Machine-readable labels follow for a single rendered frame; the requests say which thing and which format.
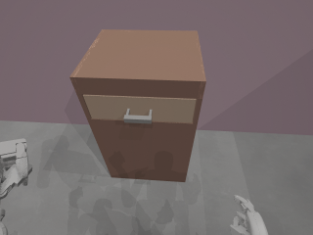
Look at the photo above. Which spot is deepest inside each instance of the drawer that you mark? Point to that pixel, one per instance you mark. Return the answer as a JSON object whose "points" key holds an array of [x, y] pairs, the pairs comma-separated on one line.
{"points": [[163, 108]]}

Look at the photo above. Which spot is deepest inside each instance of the robot left hand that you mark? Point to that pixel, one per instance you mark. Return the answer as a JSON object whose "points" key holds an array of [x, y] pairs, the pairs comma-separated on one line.
{"points": [[14, 159]]}

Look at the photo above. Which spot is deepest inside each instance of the robot right hand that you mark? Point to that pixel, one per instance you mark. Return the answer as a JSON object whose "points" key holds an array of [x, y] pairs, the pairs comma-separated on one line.
{"points": [[251, 220]]}

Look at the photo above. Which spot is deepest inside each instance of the cabinet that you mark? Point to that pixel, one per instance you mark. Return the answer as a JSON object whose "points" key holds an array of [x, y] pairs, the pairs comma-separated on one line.
{"points": [[143, 63]]}

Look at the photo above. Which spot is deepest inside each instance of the handle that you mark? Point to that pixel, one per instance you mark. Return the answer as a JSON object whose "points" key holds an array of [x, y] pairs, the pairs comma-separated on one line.
{"points": [[138, 119]]}

